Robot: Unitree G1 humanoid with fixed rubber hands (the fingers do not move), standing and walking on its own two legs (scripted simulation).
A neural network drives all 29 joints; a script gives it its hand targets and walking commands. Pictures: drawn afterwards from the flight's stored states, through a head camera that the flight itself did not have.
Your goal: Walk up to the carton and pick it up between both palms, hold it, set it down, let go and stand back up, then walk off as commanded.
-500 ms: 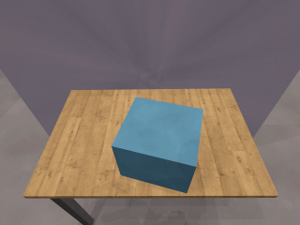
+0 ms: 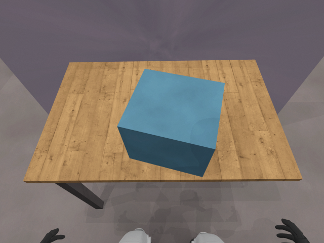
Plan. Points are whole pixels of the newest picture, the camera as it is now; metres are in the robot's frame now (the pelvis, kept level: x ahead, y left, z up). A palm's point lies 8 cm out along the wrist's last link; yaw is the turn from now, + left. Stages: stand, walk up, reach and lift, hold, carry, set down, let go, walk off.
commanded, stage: walk off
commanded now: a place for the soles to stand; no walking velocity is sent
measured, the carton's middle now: (173, 123) +0.44 -0.02 -0.04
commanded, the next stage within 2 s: none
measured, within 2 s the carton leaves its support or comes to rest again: neither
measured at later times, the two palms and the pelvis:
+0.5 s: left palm out of the picture +0.05 +0.35 -0.12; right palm out of the picture -0.03 -0.29 -0.07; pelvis -0.09 +0.04 +0.00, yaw -5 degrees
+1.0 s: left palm out of the picture -0.10 +0.33 -0.10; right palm out of the picture -0.13 -0.30 -0.12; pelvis -0.23 +0.02 -0.02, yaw +1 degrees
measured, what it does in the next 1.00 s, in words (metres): walks backwards: left foot, then right foot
